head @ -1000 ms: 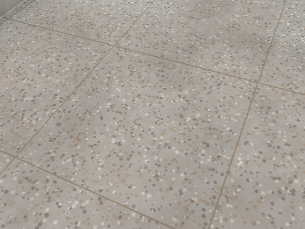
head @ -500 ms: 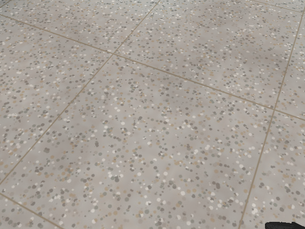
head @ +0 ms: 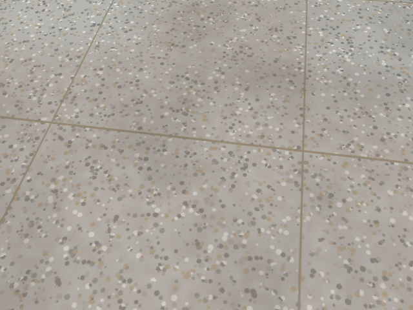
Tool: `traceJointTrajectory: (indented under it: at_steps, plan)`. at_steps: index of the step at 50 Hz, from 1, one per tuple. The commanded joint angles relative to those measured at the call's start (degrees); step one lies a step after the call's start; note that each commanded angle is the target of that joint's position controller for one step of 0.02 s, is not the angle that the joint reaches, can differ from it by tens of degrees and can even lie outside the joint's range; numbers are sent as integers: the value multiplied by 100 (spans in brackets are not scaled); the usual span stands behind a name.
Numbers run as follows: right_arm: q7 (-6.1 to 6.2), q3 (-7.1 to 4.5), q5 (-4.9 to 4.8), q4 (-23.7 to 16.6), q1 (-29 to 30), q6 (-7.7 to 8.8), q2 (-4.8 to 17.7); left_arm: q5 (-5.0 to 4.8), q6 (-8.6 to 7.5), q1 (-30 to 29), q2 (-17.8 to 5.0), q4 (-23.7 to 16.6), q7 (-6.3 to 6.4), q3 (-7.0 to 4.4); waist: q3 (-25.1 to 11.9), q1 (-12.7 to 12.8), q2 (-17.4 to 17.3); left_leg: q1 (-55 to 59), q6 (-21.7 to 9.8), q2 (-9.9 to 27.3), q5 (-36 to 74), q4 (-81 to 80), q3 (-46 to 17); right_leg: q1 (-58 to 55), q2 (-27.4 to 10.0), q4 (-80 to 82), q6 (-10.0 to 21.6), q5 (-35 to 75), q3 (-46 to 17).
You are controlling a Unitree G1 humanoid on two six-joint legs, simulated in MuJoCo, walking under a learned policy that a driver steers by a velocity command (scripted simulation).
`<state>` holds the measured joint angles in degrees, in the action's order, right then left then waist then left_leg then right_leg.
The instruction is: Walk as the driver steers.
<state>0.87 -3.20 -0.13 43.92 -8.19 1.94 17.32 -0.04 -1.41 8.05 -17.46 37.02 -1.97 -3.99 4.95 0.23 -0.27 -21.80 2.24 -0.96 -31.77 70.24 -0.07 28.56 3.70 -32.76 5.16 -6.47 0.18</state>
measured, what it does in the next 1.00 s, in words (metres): steps on the spot, turning right: left foot, then right foot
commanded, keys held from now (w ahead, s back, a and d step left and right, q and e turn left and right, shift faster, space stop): e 0.62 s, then no key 0.38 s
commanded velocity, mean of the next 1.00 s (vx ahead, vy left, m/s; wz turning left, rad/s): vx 0.03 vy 0.00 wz -0.47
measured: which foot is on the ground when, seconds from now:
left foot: up 0.00-0.36, down 0.38-0.78, up 0.80-1.00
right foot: down 0.00-0.38, up 0.40-0.76, down 0.78-1.00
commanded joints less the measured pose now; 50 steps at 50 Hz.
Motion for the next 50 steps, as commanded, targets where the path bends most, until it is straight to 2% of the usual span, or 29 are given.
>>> traceJointTrajectory:
  at_steps: [1, 4, 6, 8, 12, 15, 17, 18, 19, 20, 21, 22, 23, 24, 25, 27, 29, 32, 34, 36, 38, 39, 40, 41, 42, 43, 45, 47, 50]
  plan:
    - [82, -160, 46, -449, -120, -46, 720, -76, 19, 207, -748, -458, 126, -222, -1350, -23, 90, -1391, 10, 338, 506, 99, -614, -2071, -1627, 1303, 1158, 1411, -2414]
    - [113, -132, 66, -392, -301, -140, 539, 53, 83, 87, -852, -556, 200, -270, -1251, -186, 436, -784, 101, 196, 719, -813, -453, -1355, -1298, 1437, 1021, 1546, -2069]
    - [146, -100, 79, -393, -207, -153, 456, 20, 124, 186, -967, -554, 282, -321, -1380, -122, 442, -728, 212, 135, 886, -1317, -485, -1380, -1248, 1386, 1004, 1459, -2065]
    - [151, -93, 61, -400, -100, -183, 443, -13, 196, 136, -989, -600, 352, -337, -1419, -73, 529, -654, 269, 109, 1182, -1676, -547, -1307, -1154, 1403, 897, 668, -2141]
    - [115, -112, 22, -476, 133, -154, 457, -1, 308, 71, -943, -671, 382, -334, -1195, 48, 812, -449, 249, 20, 1374, -2389, -594, -1115, -995, 1482, 714, -701, -2455]
    - [54, -145, -12, -510, 145, -48, 506, -10, 359, 137, -911, -692, 354, -334, -1178, 117, 965, -222, 133, -64, 1242, -3050, -596, -1375, -1022, 1310, 658, -571, -2813]
    - [-4, -185, -29, -454, -89, 15, 522, -67, 400, 59, -888, -726, 354, -326, -1171, -33, 998, 249, -20, -108, 1551, -3972, -500, -1408, -924, 1081, 531, -315, -2933]
    - [-20, -230, -10, -385, -298, 33, 582, -116, 420, 48, -840, -735, 368, -310, -1157, -155, 929, 733, -138, 5, 2023, -4668, -477, -1222, -746, 885, 358, -413, -2845]
    - [-3, -326, 83, -391, -450, 21, 937, -109, 424, 224, -626, -749, 369, -248, -1235, -91, 302, 1361, -473, 929, 2144, -5055, -1176, -665, -379, 169, 55, -1333, -2414]
    - [25, -434, 227, -384, -285, -61, 1448, -144, 385, 320, -506, -922, 344, -231, -911, 212, -1493, 1533, -1316, 2050, 3066, -5317, -2508, 569, 611, -982, -310, -2611, -1061]
    - [24, -391, 326, -535, -128, -47, 1155, -23, 298, 279, -998, -867, 325, -376, -876, 35, -1469, 1206, -1816, 2540, 3455, -5397, -3012, 786, 327, -2436, -597, -2855, -932]
    - [68, -304, 272, -663, 142, -44, 859, -58, 303, 368, -1194, -718, 303, -466, -861, 124, -955, 1111, -1659, 2265, 3542, -5253, -2446, 688, 165, -3061, -680, -2474, -975]
    - [94, -262, 171, -704, 361, -57, 689, -78, 366, 511, -1088, -563, 314, -466, -770, 214, -709, 1098, -1371, 1862, 3517, -5132, -1845, 674, 113, -3343, -784, -2164, -861]
    - [117, -227, 74, -726, 397, -67, 589, -58, 430, 580, -943, -501, 330, -431, -717, 169, -694, 1223, -1255, 1669, 3538, -5070, -1507, 805, 70, -3660, -887, -1887, -799]
    - [137, -198, 46, -722, 355, -93, 562, -78, 473, 586, -764, -497, 311, -375, -650, 134, -701, 1241, -1258, 1563, 3712, -5071, -1229, 848, 22, -3795, -962, -1760, -695]
    - [163, -215, 91, -691, 146, -162, 621, -143, 479, 265, -595, -644, 285, -299, -585, -54, -839, 1460, -1309, 1418, 3747, -5136, -835, 922, -102, -3355, -1054, -1528, -360]
    - [180, -269, 112, -643, -97, -219, 756, -149, 460, -68, -504, -800, 260, -242, -682, -274, -989, 1889, -1406, 1542, 3904, -5094, -746, 922, -279, -2719, -1124, -1531, -250]
    - [126, -360, 65, -630, -97, -258, 1000, -97, 448, -189, -385, -908, 189, -156, -857, -350, -1098, 1780, -1457, 1698, 4158, -5023, -528, 144, -446, -1761, -1053, -1743, -25]
    - [58, -381, -1, -589, -97, -254, 1077, -91, 455, -106, -439, -886, 170, -167, -911, -325, -1158, 1670, -1477, 1760, 4306, -4951, -501, -338, -359, -1210, -950, -1794, 142]
    - [10, -374, -99, -539, -44, -240, 1094, -91, 466, 79, -464, -799, 153, -189, -915, -213, -1127, 1662, -1414, 1779, 4293, -4751, -505, -760, -282, -357, -781, -1422, 215]
    - [-6, -296, -201, -426, -69, -216, 910, -69, 453, 452, -473, -617, 154, -211, -936, 29, -890, 1225, -1025, 1578, 3928, -4310, -269, -1831, -182, 1209, -455, -138, 243]
    - [-37, -198, -73, -329, -365, -167, 620, -59, 447, 555, -702, -632, 202, -252, -1215, -37, -217, 601, -537, 1271, 2978, -3733, 86, -2831, -710, 1324, -278, 1088, -488]
    - [-118, -6, 295, -504, -437, -100, 172, 16, 453, 522, -1226, -781, 296, -310, -1425, -243, 1599, -713, 76, 644, -29, -2353, 601, -3643, -2221, 936, 375, 3592, -2117]
    - [-39, -127, 146, -569, 44, -117, 518, 194, 344, 568, -892, -727, 244, -205, -1507, 201, 1368, -843, 231, 508, -696, -1597, 14, -2789, -2607, 1058, 1283, 3146, -2318]
    - [0, -208, -1, -538, 163, -165, 776, 211, 240, 403, -744, -664, 202, -152, -1205, 168, 974, -838, 254, 569, -511, -1172, -124, -2520, -2253, 1198, 1234, 2545, -1953]
    - [24, -229, -30, -468, 104, -210, 746, 155, 176, 152, -666, -578, 201, -128, -1019, 52, 920, -897, 248, 586, -184, -1132, -179, -2386, -1928, 1234, 960, 2063, -1625]
    - [85, -256, 35, -305, -95, -301, 723, 67, 134, -172, -655, -529, 226, -97, -831, -71, 849, -700, 324, 564, 386, -1101, -220, -2071, -1693, 1270, 774, 2101, -1315]
    - [74, -211, 7, -219, -308, -303, 546, 85, 132, -282, -454, -453, 258, -27, -916, -183, 829, -314, 368, 506, 747, -1419, -159, -1929, -1502, 1273, 741, 2115, -1042]
    - [56, -101, 10, -249, -113, -289, 339, 87, 162, -263, -402, -319, 261, -16, -884, -15, 860, 100, 333, 484, 818, -2523, -72, -1952, -1439, 1213, 739, 1618, -1046]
